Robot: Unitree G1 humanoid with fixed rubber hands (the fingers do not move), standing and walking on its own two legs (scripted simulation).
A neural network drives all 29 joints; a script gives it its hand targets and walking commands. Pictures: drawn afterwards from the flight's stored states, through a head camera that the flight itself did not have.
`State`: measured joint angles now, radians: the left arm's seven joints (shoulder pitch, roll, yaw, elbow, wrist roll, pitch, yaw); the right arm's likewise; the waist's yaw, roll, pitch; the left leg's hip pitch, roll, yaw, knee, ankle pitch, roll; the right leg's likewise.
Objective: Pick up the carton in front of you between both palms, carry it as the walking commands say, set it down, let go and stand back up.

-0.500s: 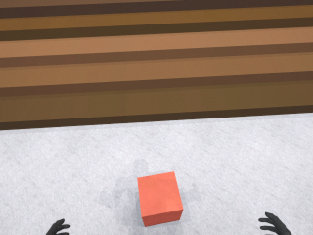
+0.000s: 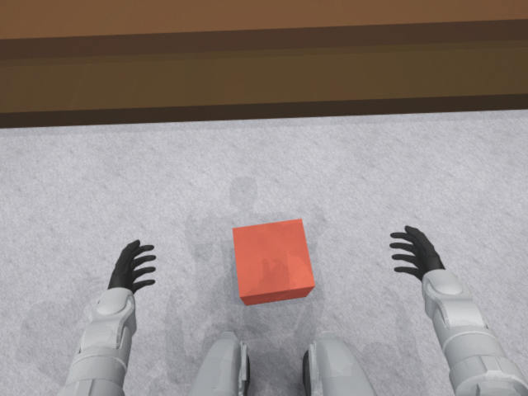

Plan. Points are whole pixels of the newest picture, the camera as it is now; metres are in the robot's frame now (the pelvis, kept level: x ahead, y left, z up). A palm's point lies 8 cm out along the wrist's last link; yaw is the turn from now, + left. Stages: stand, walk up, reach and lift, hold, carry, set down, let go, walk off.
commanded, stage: reach and lift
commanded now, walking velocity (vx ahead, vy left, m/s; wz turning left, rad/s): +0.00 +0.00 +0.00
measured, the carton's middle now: (272, 265) +0.42 +0.01 -0.58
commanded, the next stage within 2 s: none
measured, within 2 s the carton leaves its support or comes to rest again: neither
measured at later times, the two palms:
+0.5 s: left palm (177, 225) +0.41 +0.20 -0.16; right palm (366, 198) +0.46 -0.18 -0.16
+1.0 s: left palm (198, 259) +0.39 +0.21 -0.40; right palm (343, 242) +0.44 -0.18 -0.40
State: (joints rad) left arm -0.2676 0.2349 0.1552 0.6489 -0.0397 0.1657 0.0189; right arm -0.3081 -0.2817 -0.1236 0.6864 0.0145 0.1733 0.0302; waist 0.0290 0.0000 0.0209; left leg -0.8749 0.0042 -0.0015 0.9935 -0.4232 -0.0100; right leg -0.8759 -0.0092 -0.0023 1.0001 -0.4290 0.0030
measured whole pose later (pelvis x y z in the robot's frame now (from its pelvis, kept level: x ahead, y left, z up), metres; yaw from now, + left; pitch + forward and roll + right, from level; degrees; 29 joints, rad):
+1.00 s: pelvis -0.07 -0.01 -0.24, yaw +2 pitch +49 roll +2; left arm -1.00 0.22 0.22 0.82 -0.18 0.03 0.13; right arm -1.11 -0.36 -0.08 0.91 0.14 0.06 -0.07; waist 0.05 0.00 0.00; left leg -2.16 0.00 0.00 1.83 -0.52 -0.03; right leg -2.18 0.00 0.02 1.85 -0.53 -0.01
